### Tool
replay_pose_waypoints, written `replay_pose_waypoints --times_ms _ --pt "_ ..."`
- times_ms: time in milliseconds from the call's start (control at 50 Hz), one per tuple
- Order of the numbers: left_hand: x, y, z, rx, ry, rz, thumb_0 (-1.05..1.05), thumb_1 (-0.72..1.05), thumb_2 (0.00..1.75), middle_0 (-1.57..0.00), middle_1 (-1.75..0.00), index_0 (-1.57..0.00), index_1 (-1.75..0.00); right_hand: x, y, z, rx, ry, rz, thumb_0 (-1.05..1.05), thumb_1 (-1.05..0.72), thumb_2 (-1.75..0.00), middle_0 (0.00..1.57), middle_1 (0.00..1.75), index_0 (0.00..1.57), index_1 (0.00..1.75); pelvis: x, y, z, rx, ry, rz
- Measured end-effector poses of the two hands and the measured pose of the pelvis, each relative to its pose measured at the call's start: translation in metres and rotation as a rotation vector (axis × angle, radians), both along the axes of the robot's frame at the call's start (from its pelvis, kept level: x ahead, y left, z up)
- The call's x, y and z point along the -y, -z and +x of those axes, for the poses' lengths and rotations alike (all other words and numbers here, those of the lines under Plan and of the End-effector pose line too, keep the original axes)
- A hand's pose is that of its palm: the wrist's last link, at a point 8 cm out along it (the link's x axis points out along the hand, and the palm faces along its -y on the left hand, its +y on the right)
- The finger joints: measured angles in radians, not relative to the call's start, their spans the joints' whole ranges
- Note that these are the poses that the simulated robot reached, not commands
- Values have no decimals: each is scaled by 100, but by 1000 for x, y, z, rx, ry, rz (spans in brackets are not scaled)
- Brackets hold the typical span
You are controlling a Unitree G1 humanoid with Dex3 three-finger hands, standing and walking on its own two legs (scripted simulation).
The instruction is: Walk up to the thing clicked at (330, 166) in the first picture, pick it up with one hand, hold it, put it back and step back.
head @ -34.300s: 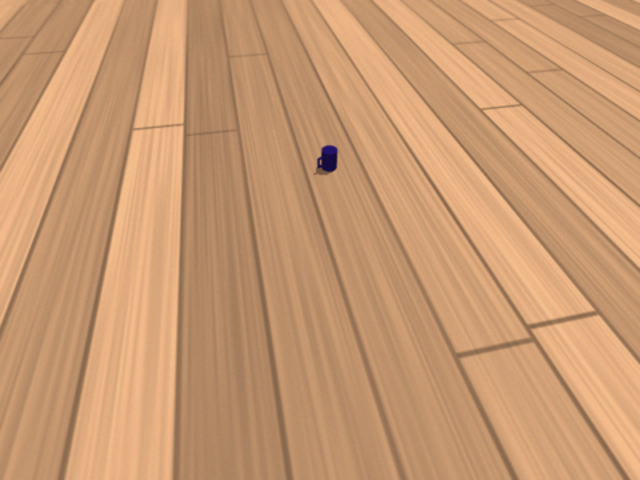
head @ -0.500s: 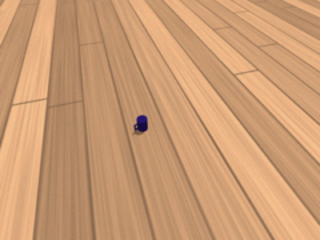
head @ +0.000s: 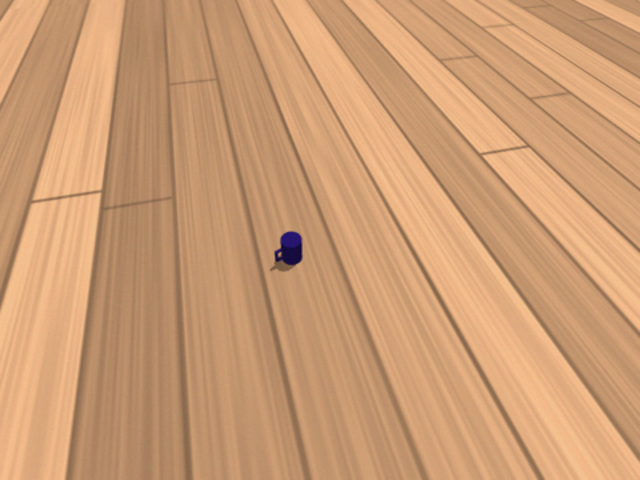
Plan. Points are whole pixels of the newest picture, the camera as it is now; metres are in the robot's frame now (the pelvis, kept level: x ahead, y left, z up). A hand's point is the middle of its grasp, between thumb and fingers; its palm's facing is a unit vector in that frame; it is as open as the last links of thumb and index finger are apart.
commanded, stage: step back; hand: left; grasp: from above
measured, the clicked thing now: (287, 250) +1.03 +0.17 -0.71
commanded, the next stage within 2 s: stand in 0.36 s
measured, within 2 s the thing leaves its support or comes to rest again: neither
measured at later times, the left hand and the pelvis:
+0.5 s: hand out of the picture +0.12 +0.25 -0.14, palm faces -0.06 -0.94 -0.34, open 7.3 cm; pelvis +0.02 +0.00 +0.02, yaw -3 degrees
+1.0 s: hand out of the picture +0.10 +0.26 -0.14, palm faces -0.10 -0.94 -0.32, open 7.3 cm; pelvis +0.01 +0.01 +0.02, yaw -3 degrees
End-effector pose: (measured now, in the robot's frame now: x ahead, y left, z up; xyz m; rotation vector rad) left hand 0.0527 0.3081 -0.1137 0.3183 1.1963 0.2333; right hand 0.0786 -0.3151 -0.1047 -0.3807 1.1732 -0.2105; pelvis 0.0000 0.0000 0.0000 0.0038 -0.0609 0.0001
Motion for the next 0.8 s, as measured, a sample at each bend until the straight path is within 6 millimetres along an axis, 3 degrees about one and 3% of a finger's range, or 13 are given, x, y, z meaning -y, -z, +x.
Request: replay_pose_waypoints --times_ms 200,360,600,800 --pt "-1 3 20 -29 35 -9 1 91 90 -20 -30 -20 -30 -26 -4 39 78 7 54 1 -90 -90 20 30 21 30 -3 -3 9 -14 37 -25" --pt "4 -8 39 -25 50 -10 1 91 90 -20 -30 -20 -30 -30 -5 48 73 24 84 1 -90 -90 20 30 21 30 -3 -12 19 -17 53 -17" --pt "14 -17 70 24 98 -31 1 91 90 -20 -30 -20 -30 -21 -11 20 24 79 72 1 -90 -90 20 30 21 30 -5 -20 19 -1 51 -9" --pt "13 -15 66 8 116 -40 1 91 90 -20 -30 -20 -30 -20 -11 -13 -33 115 61 1 -90 -90 20 30 21 30 -8 -22 14 -6 50 -11"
